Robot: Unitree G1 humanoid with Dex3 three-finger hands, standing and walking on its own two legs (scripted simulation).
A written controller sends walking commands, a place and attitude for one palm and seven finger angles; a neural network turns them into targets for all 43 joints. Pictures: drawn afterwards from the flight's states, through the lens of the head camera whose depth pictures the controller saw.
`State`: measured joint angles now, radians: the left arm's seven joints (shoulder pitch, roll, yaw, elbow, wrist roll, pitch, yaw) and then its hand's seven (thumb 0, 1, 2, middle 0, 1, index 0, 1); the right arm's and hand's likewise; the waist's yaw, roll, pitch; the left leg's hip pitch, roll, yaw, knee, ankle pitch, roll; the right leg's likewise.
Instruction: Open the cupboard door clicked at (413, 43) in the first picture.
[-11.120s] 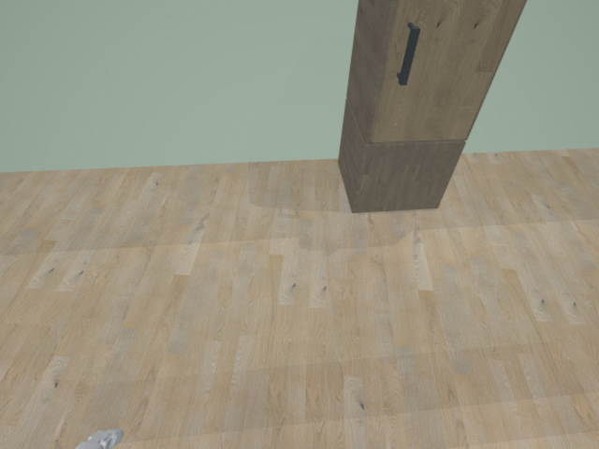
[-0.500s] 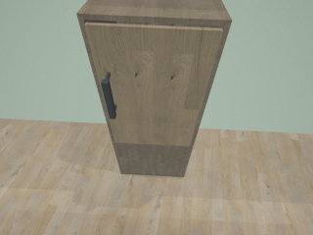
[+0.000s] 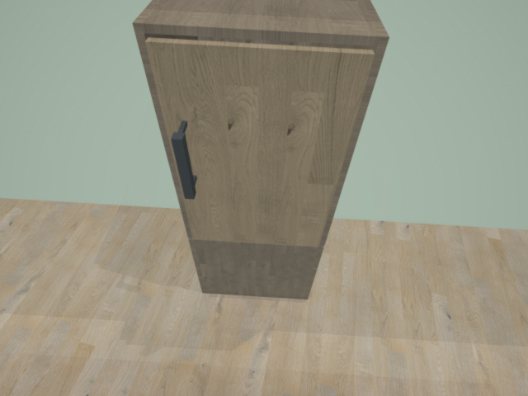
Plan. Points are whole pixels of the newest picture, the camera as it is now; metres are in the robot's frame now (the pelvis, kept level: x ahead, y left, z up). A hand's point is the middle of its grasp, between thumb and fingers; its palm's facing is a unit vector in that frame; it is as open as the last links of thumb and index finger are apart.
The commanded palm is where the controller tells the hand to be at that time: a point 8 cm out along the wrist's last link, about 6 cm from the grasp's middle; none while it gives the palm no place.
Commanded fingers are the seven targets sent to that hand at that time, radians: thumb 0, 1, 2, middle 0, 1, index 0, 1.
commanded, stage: look again from close up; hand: left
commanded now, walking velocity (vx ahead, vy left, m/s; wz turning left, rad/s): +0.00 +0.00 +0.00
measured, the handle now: (187, 161) +0.57 +0.21 +0.00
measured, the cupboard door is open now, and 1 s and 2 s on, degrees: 0 0 0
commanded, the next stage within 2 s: raise the hand with hooked fingers in 0.02 s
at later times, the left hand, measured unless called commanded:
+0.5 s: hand (149, 374) +0.16 +0.18 -0.05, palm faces -0.05 -1.00 +0.01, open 8.3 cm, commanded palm +0.12 +0.25 -0.05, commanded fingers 0.00 0.43 0.70 -0.23 -0.60 -0.23 -0.60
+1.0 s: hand (102, 350) +0.18 +0.25 -0.02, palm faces +0.07 -1.00 -0.05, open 11.3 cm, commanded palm +0.16 +0.30 -0.02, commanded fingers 0.00 -0.15 0.45 -0.28 -0.98 -0.28 -0.98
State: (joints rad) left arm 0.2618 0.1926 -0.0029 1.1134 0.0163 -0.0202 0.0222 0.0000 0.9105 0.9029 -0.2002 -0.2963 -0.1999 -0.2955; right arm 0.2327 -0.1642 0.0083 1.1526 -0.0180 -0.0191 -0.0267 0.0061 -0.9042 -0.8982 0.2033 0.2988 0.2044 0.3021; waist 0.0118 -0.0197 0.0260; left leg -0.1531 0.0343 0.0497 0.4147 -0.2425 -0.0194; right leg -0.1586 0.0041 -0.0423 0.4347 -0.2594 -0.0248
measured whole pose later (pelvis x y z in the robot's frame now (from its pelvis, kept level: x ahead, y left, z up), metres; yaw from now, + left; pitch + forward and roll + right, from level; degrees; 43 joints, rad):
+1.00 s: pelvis -0.04 +0.02 -0.08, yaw +1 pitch +12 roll -3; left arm 0.35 0.28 0.27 0.00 -0.31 -0.29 -0.29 0.00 0.08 0.55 -0.26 -0.83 -0.26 -0.83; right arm 0.30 -0.20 0.03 0.56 0.02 -0.20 -0.06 0.02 -0.90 -0.90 0.21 0.30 0.21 0.30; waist -0.02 0.02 -0.12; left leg -0.82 0.04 0.00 1.08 -0.47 0.02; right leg -0.77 -0.01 -0.08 1.02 -0.46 0.00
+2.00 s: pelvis -0.02 +0.02 -0.05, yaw +1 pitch +11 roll -2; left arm -0.03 0.42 0.44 0.40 -0.36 -0.28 -0.52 -0.02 -0.50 0.30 -0.30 -1.20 -0.30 -1.20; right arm 0.29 -0.28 0.04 0.55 0.03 -0.18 -0.06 0.01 -0.90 -0.90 0.21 0.30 0.21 0.30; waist -0.02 0.01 -0.09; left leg -0.68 0.04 0.01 0.93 -0.44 0.02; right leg -0.63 -0.01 -0.07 0.87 -0.42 0.00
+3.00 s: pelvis -0.02 +0.02 -0.06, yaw +0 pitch +15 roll -3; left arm -0.48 0.51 0.45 0.84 -0.25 -0.33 -0.51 -0.02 -0.50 0.30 -0.30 -1.20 -0.30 -1.20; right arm 0.34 -0.28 0.04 0.61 0.03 -0.09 -0.06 0.01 -0.90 -0.90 0.21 0.30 0.21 0.30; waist -0.07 0.00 -0.09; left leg -0.79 0.05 0.01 0.97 -0.45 0.02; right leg -0.75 0.00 -0.06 0.91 -0.42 0.00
